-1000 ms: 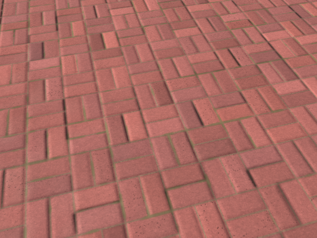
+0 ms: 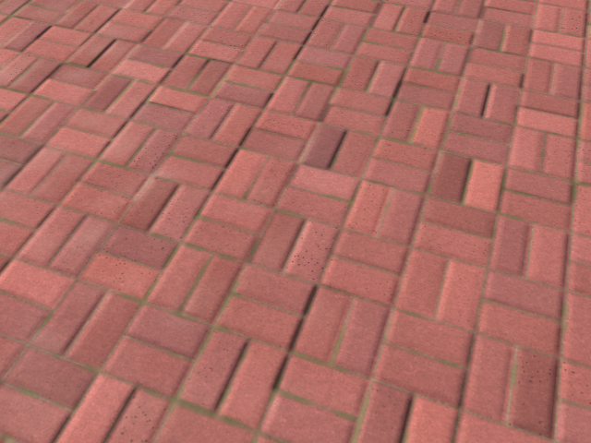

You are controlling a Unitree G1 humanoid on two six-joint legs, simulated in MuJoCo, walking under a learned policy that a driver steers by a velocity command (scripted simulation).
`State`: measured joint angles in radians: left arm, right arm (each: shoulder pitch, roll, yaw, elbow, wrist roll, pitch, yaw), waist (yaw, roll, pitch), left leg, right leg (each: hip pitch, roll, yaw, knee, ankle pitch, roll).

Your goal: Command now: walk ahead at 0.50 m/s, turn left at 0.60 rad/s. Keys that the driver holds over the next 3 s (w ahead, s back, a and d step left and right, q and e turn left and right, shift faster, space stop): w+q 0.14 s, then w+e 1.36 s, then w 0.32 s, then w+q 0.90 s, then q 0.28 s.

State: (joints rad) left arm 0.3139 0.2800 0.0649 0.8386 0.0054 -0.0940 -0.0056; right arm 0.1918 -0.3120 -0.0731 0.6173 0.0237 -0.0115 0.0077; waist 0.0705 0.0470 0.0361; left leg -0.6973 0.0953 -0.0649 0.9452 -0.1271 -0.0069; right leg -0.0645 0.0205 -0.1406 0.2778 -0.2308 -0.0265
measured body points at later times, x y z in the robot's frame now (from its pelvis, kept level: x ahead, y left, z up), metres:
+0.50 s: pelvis +0.28 +0.07 +0.00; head +0.30 +0.08 +0.45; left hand +0.39 +0.35 -0.12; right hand +0.37 -0.20 -0.11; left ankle +0.24 +0.15 -0.74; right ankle +0.41 -0.11 -0.66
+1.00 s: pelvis +0.57 +0.00 +0.00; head +0.60 -0.01 +0.45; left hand +0.71 +0.26 -0.11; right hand +0.69 -0.30 -0.09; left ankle +0.69 +0.17 -0.67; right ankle +0.55 -0.06 -0.74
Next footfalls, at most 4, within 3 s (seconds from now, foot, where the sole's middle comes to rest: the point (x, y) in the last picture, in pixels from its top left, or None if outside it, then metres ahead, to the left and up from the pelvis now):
0.20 left None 0.28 0.15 -0.78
0.76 right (362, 393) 0.59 -0.07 -0.78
1.22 left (312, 275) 0.91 0.06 -0.78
1.74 right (452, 255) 1.00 -0.32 -0.78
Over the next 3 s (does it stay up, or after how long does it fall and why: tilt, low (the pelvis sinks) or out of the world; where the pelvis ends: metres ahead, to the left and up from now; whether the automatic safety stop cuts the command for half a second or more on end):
stays up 1.53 -0.46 0.00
